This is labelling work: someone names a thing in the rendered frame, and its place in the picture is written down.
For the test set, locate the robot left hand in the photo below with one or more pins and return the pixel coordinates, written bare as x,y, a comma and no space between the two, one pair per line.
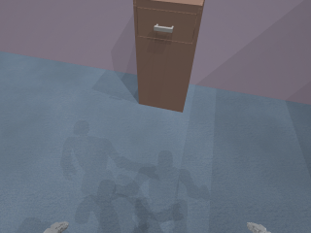
57,227

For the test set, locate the handle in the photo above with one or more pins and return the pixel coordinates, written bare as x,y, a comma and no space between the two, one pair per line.
163,28

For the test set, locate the robot right hand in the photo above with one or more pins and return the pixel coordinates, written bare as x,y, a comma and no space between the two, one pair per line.
256,228

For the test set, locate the cabinet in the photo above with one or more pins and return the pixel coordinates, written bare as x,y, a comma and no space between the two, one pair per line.
164,66

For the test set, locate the drawer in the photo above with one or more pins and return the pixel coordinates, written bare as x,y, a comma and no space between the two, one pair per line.
183,24

